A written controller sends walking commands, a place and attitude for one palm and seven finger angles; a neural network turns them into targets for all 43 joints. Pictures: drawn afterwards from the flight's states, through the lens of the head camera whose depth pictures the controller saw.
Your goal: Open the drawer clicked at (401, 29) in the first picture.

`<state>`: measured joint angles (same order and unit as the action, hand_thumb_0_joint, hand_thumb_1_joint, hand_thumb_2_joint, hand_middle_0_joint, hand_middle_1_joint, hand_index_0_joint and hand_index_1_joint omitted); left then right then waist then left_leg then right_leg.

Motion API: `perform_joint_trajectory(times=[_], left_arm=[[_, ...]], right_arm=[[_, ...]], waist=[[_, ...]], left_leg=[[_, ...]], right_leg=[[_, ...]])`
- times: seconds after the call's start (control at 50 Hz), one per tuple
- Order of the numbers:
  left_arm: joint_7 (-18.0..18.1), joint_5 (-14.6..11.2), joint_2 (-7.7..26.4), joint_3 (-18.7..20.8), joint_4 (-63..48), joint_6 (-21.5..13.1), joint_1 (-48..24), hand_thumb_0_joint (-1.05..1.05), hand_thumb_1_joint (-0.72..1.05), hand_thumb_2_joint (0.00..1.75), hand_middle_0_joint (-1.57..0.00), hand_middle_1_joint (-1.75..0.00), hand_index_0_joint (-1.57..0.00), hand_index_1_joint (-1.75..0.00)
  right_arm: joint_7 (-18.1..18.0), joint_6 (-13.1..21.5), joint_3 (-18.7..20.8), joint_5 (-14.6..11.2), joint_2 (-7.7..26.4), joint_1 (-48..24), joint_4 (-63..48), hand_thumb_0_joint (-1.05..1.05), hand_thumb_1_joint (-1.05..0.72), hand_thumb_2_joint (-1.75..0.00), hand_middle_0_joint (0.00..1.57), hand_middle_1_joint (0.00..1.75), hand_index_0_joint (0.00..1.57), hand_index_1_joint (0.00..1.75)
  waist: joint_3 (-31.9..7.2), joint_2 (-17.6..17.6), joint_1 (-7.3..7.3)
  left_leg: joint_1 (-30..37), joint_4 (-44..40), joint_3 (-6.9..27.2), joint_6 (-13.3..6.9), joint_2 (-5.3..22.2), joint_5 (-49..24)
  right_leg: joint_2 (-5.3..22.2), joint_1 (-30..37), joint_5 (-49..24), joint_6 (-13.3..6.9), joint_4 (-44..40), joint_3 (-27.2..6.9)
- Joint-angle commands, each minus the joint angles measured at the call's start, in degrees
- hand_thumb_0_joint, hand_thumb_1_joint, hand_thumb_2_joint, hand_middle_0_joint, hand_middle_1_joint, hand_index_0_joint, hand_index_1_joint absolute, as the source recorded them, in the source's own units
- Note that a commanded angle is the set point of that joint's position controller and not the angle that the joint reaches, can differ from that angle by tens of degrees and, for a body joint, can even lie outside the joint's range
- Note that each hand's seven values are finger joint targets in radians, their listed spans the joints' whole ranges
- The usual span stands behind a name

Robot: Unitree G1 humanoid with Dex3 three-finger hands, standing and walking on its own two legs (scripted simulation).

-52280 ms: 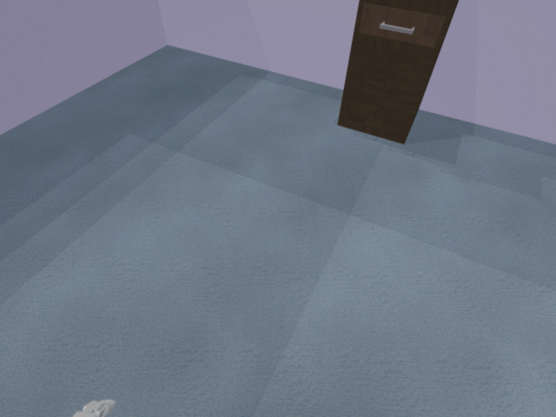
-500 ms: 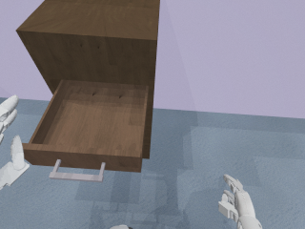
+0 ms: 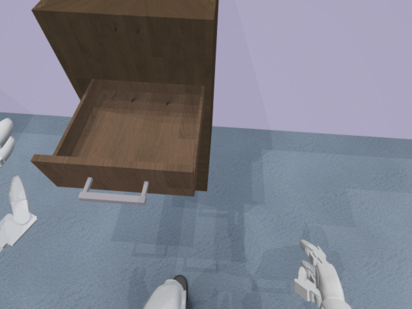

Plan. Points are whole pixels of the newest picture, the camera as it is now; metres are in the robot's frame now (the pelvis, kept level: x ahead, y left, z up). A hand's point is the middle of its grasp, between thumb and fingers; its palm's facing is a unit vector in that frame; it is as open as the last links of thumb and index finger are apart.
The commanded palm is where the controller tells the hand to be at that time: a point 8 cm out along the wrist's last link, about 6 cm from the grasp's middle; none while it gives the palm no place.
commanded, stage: step back with the hand held close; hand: left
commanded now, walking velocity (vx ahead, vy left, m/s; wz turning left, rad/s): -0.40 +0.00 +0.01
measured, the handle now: (115, 191) +0.38 +0.26 -0.11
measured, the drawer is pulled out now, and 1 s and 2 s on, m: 0.30 0.30 0.30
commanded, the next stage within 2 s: stop stepping back and stand still in 0.26 s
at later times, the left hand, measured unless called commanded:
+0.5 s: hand out of the picture +0.09 +0.16 +0.18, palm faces +0.20 -0.81 -0.55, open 7.4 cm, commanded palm +0.03 +0.23 +0.19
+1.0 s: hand out of the picture +0.03 +0.17 +0.19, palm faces +0.32 -0.79 -0.53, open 7.4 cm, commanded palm -0.03 +0.23 +0.19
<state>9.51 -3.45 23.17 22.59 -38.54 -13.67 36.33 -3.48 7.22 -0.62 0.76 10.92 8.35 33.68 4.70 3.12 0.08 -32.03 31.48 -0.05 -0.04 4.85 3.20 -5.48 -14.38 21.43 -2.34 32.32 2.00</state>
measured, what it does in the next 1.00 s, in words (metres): walks backwards: left foot, then right foot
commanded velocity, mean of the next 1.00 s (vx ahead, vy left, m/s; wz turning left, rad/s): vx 0.00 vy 0.06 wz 0.01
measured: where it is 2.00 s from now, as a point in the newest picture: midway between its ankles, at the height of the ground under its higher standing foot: outside the picture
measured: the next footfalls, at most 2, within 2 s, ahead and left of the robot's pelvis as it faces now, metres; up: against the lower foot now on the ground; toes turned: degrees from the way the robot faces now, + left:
left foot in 0.18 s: +0.05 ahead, +0.11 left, +0.00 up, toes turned +1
right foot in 0.46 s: -0.10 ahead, -0.13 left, +0.00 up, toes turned -7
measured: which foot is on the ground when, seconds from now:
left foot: down 0.00-0.00, up 0.02-0.16, down 0.18-0.48, up 0.50-0.78, down 0.80-1.00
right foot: down 0.00-0.20, up 0.22-0.44, down 0.46-1.00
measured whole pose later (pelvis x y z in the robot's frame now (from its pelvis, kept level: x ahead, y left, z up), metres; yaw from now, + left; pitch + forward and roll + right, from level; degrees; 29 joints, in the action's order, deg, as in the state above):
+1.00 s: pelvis -0.16 -0.05 +0.01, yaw -1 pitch +0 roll +1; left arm 9.5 -2.0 24.6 21.8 -36.8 -12.8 40.4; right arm -3.0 5.9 1.5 -1.3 12.6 12.1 33.2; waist 0.9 0.6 -1.1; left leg -11.4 30.4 -3.2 0.3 2.7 19.6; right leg -0.2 -16.6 14.9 -3.6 30.9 6.9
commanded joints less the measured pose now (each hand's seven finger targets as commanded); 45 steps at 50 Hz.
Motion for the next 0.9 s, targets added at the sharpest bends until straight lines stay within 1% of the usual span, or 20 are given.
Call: perform_joint_trajectory(times=[0.0,0.04,0.08,0.12,0.16,0.18,0.2,0.24,0.34,0.38,0.42,0.44,0.46,0.48,0.58,0.68,0.74,0.78,0.82,0.88], left_arm=[[0.6,-0.5,10.6,6.2,-10.7,-3.4,-0.8,0.00,0.90,0.90,-0.20,-0.30,-0.20,-0.30],[0.3,0.4,9.6,6.8,-7.3,-2.5,2.4,0.00,0.90,0.90,-0.20,-0.30,-0.20,-0.30],[0.2,1.0,9.0,6.6,-5.9,-1.9,2.0,0.00,0.90,0.90,-0.20,-0.30,-0.20,-0.30],[0.0,0.5,9.3,6.0,-7.6,-1.6,0.0,0.00,0.90,0.90,-0.20,-0.30,-0.20,-0.30],[-0.1,1.1,10.2,5.7,-10.7,-1.8,-1.2,0.00,0.90,0.90,-0.20,-0.30,-0.20,-0.30],[-0.2,0.7,9.6,5.8,-9.7,-1.8,0.8,0.00,0.90,0.90,-0.20,-0.30,-0.20,-0.30],[-0.8,0.7,7.1,3.6,-7.3,-2.1,3.7,0.00,0.90,0.90,-0.20,-0.30,-0.20,-0.30],[-1.1,-0.1,9.0,6.1,-12.3,-1.6,5.4,0.00,0.90,0.90,-0.20,-0.30,-0.20,-0.30],[-0.4,-0.5,8.3,5.6,-17.7,-0.4,4.5,0.00,0.90,0.90,-0.20,-0.30,-0.20,-0.30],[0.0,-0.7,8.8,7.1,-15.8,0.0,6.3,0.00,0.90,0.90,-0.20,-0.30,-0.20,-0.30],[0.2,-0.6,10.5,8.8,-14.3,0.5,7.2,0.00,0.90,0.90,-0.20,-0.30,-0.20,-0.30],[0.1,-0.3,11.2,9.2,-13.4,0.5,5.8,0.00,0.90,0.90,-0.20,-0.30,-0.20,-0.30],[0.5,-0.6,12.4,9.9,-11.9,0.9,4.1,0.00,0.90,0.90,-0.20,-0.30,-0.20,-0.30],[0.7,-1.5,10.2,8.0,-9.8,1.3,0.9,0.00,0.90,0.90,-0.20,-0.30,-0.20,-0.30],[0.4,0.8,7.6,5.9,-1.0,-0.1,3.8,0.00,0.90,0.90,-0.20,-0.30,-0.20,-0.30],[1.6,2.3,6.8,3.1,-3.0,-1.0,2.7,0.00,0.90,0.90,-0.20,-0.30,-0.20,-0.30],[1.7,1.9,8.7,4.1,-8.6,-2.0,2.7,0.00,0.90,0.90,-0.20,-0.30,-0.20,-0.30],[1.4,1.7,9.9,5.2,-12.0,-2.9,3.1,0.00,0.90,0.90,-0.20,-0.30,-0.20,-0.30],[0.9,1.3,11.2,7.2,-13.2,-2.6,5.2,0.00,0.90,0.90,-0.20,-0.30,-0.20,-0.30],[1.2,0.9,9.6,7.2,-10.5,-1.9,5.1,0.00,0.90,0.90,-0.20,-0.30,-0.20,-0.30]], right_arm=[[0.4,2.8,4.8,-3.0,7.8,-3.5,-7.8,0.00,-0.90,-0.90,0.20,0.30,0.20,0.30],[0.0,1.2,3.4,-2.0,5.0,-6.3,-8.0,0.00,-0.90,-0.90,0.20,0.30,0.20,0.30],[-0.8,-0.7,1.5,-1.3,3.5,-7.7,-7.7,0.00,-0.90,-0.90,0.20,0.30,0.20,0.30],[-1.4,-1.6,1.5,-1.5,4.6,-7.3,-7.4,0.00,-0.90,-0.90,0.20,0.30,0.20,0.30],[-0.7,-1.7,3.8,-1.4,6.5,-5.6,-7.9,0.00,-0.90,-0.90,0.20,0.30,0.20,0.30],[0.1,-0.9,4.6,-1.5,6.4,-4.0,-8.3,0.00,-0.90,-0.90,0.20,0.30,0.20,0.30],[0.9,-0.1,5.2,-2.2,7.0,-2.7,-8.4,0.00,-0.90,-0.90,0.20,0.30,0.20,0.30],[1.0,0.8,4.2,-0.2,6.5,-3.8,-8.3,0.00,-0.90,-0.90,0.20,0.30,0.20,0.30],[1.7,1.8,4.1,-0.6,7.8,-4.3,-8.4,0.00,-0.90,-0.90,0.20,0.30,0.20,0.30],[1.7,1.6,3.7,-1.4,8.0,-3.7,-9.5,0.00,-0.90,-0.90,0.20,0.30,0.20,0.30],[1.2,0.7,3.5,-2.1,7.6,-3.7,-11.0,0.00,-0.90,-0.90,0.20,0.30,0.20,0.30],[1.2,-0.1,3.8,-2.5,6.9,-3.5,-11.2,0.00,-0.90,-0.90,0.20,0.30,0.20,0.30],[1.0,-0.7,3.8,-2.9,6.4,-3.8,-11.2,0.00,-0.90,-0.90,0.20,0.30,0.20,0.30],[0.7,-0.5,4.1,-2.7,7.0,-3.2,-9.2,0.00,-0.90,-0.90,0.20,0.30,0.20,0.30],[0.2,-1.2,3.1,-1.7,6.2,-5.4,-7.6,0.00,-0.90,-0.90,0.20,0.30,0.20,0.30],[0.2,1.8,3.5,-1.3,7.1,-3.1,-7.4,0.00,-0.90,-0.90,0.20,0.30,0.20,0.30],[0.4,2.7,3.9,-1.1,7.7,-1.2,-8.0,0.00,-0.90,-0.90,0.20,0.30,0.20,0.30],[0.6,2.7,4.6,-1.0,9.2,-0.8,-9.1,0.00,-0.90,-0.90,0.20,0.30,0.20,0.30],[1.2,2.4,5.1,-1.9,9.6,-0.8,-9.7,0.00,-0.90,-0.90,0.20,0.30,0.20,0.30],[0.6,1.8,4.0,-2.5,7.8,-1.4,-9.0,0.00,-0.90,-0.90,0.20,0.30,0.20,0.30]], waist=[[-16.4,-16.4,-0.14],[-12.8,-12.0,-0.36],[-10.5,-10.5,-0.98],[-10.6,-5.5,-1.87],[-15.4,4.3,-0.71],[-17.7,5.8,-0.31],[-16.3,4.3,-0.82],[-17.8,11.6,0.21],[-15.8,9.5,0.18],[-13.7,10.4,-0.23],[-11.2,4.3,-0.48],[-8.6,-5.1,-1.36],[-6.8,-15.6,-1.42],[-6.2,-14.1,-1.38],[-7.6,-9.9,-2.47],[-7.0,-14.6,-0.77],[-8.4,-6.1,-1.26],[-9.6,3.8,-0.72],[-12.5,5.1,-0.01],[-7.2,3.9,-1.20]], left_leg=[[11.7,21.9,0.2,1.3,-6.1,21.5],[3.1,22.1,2.4,1.3,-4.8,25.9],[3.9,8.8,-0.5,1.6,-5.0,21.5],[10.4,-11.0,-2.5,1.9,-4.8,2.7],[28.5,-7.4,8.3,-2.9,9.7,-42.1],[31.4,-5.6,10.4,-5.6,14.6,-49.1],[31.7,-7.2,9.4,-6.2,15.3,-45.0],[22.4,-9.6,9.9,-8.0,15.2,-35.4],[18.2,-10.2,6.2,-6.9,12.8,-19.1],[12.7,-10.5,3.5,-5.2,10.0,4.7],[6.6,-5.4,-1.1,-1.4,2.8,24.7],[6.4,6.0,-4.3,1.0,-2.1,26.2],[6.0,22.1,-1.8,2.1,-5.7,23.9],[4.5,32.6,2.1,1.7,-5.1,22.2],[4.1,21.9,-0.6,0.9,-3.6,16.1],[13.0,-2.2,-5.5,-2.0,-5.2,19.6],[18.6,-14.2,-3.5,-3.5,-3.1,14.8],[21.1,-14.9,3.9,-5.8,3.3,6.2],[23.3,-8.7,4.3,-4.9,5.5,-6.4],[11.3,-10.4,1.3,-4.1,2.2,16.3]], right_leg=[[23.5,-2.0,-37.6,-4.1,-14.1,-21.5],[23.0,5.0,-50.2,-6.5,-9.6,-15.5],[18.1,8.0,-55.4,-3.3,-6.5,-9.1],[12.1,10.0,-52.7,0.5,0.1,-4.4],[6.8,-4.0,-16.4,3.2,5.9,-2.1],[5.7,-7.6,2.1,2.0,9.4,-3.8],[4.9,-8.4,6.7,1.1,12.3,-4.2],[4.6,-5.5,9.2,2.6,18.2,-3.5],[4.8,-3.2,3.4,3.3,12.7,-1.1],[5.1,1.5,2.8,3.3,4.7,0.6],[7.0,7.2,-2.9,2.5,-9.1,1.4],[13.6,1.3,0.9,-0.4,-16.7,-7.3],[24.9,-8.3,9.3,-5.6,-24.6,-24.8],[28.5,-10.2,8.5,-6.7,-25.1,-24.9],[21.0,0.1,-7.6,-3.7,-17.6,-9.0],[21.3,4.2,-0.2,-3.3,-20.4,-11.5],[17.8,8.2,-6.4,-0.8,-13.9,-9.1],[11.7,7.5,-13.6,1.6,-5.0,-3.8],[9.0,5.9,-15.9,2.1,-0.5,-0.5],[9.1,8.2,-6.1,1.4,-5.3,-2.6]])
